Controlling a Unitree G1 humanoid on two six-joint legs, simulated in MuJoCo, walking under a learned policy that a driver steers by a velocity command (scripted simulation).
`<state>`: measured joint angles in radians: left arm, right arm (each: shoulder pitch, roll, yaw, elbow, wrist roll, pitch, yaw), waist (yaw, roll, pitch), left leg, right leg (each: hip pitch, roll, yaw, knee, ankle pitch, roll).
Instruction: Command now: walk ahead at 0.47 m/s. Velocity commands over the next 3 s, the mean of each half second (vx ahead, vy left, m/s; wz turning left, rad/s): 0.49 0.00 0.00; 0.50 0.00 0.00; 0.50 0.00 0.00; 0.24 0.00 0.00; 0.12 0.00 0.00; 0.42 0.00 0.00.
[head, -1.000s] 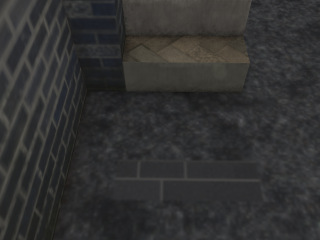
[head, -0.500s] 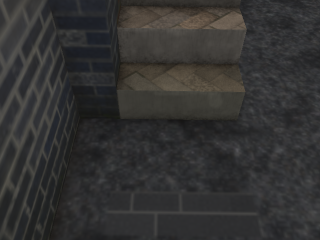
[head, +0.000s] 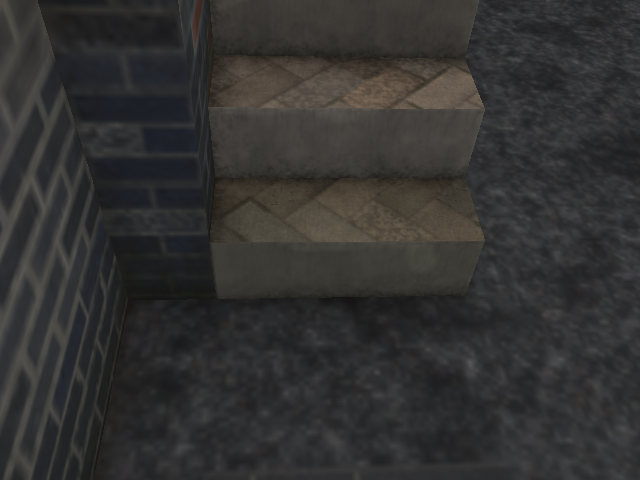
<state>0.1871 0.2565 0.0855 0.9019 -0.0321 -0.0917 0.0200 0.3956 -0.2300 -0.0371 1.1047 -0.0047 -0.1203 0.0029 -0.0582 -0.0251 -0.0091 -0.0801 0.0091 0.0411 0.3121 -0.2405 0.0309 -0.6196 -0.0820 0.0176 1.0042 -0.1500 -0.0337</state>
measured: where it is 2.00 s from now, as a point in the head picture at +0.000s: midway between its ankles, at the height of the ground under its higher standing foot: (354, 368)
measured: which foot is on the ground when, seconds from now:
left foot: down 0.00-0.30, up 0.32-0.82, down 0.84-1.00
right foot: up 0.00-0.26, down 0.28-0.84, up 0.86-1.00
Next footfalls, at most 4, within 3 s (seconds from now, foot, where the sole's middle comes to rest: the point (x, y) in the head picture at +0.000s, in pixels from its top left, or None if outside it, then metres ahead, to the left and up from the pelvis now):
0.28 right None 0.36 -0.19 -0.79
0.84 left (304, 438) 0.63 -0.01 -0.79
1.30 right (394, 360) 0.82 -0.23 -0.79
1.72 left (312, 348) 0.85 -0.04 -0.79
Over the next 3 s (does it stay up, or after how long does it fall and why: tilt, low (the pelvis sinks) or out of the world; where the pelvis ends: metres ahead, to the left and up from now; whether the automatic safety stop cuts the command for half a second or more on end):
stays up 0.83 -0.15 0.00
